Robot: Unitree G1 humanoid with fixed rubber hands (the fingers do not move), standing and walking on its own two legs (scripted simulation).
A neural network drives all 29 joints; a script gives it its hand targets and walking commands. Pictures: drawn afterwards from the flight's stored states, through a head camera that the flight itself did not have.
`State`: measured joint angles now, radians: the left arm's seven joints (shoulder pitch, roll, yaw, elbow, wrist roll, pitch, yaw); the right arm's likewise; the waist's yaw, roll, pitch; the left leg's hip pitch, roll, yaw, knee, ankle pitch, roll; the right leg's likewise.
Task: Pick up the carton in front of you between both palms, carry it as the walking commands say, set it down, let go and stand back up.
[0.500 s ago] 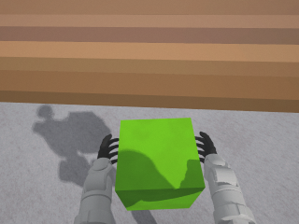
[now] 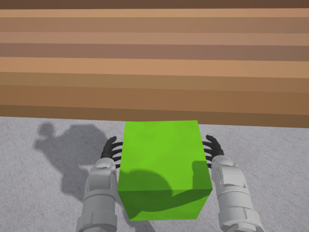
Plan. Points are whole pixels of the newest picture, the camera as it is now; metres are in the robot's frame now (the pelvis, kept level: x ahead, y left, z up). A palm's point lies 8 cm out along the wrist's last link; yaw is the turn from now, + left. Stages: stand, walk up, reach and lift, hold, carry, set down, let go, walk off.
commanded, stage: reach and lift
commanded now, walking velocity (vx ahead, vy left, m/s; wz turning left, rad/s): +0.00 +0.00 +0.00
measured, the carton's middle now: (162, 172) +0.31 +0.00 -0.05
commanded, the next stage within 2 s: hold in 0.64 s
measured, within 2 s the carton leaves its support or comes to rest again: neither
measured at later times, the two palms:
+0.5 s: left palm (107, 158) +0.31 +0.15 +0.04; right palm (217, 156) +0.31 -0.15 +0.04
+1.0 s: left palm (105, 158) +0.30 +0.15 +0.06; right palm (219, 156) +0.30 -0.15 +0.06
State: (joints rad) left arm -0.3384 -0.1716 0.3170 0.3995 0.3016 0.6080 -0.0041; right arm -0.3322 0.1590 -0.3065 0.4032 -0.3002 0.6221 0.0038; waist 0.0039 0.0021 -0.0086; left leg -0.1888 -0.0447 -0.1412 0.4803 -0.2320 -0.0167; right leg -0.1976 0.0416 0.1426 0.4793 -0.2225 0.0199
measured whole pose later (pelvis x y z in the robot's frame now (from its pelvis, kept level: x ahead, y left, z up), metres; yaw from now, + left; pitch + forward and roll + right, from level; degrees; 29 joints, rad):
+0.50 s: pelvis +0.02 +0.00 +0.01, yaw +0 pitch -4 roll +0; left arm -0.26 -0.15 0.24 0.31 0.28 0.67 -0.01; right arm -0.26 0.15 -0.23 0.30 -0.28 0.69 -0.01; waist 0.00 0.00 -0.02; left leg -0.10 -0.04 -0.14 0.38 -0.21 -0.01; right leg -0.10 0.04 0.14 0.38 -0.21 0.01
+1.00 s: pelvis +0.01 +0.00 +0.01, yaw +0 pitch -7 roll +0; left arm -0.29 -0.16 0.24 0.26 0.29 0.76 -0.01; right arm -0.28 0.16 -0.24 0.26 -0.29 0.77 0.00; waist 0.00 0.00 0.00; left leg -0.05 -0.03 -0.14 0.37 -0.20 -0.01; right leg -0.06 0.03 0.13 0.37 -0.19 0.02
